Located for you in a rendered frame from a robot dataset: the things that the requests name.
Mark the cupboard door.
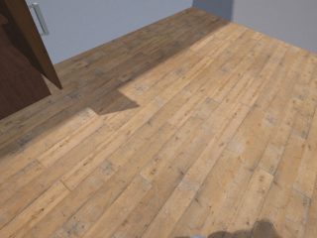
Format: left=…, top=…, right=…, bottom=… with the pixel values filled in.
left=0, top=0, right=62, bottom=90

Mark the handle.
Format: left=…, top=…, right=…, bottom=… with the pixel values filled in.
left=28, top=3, right=50, bottom=36

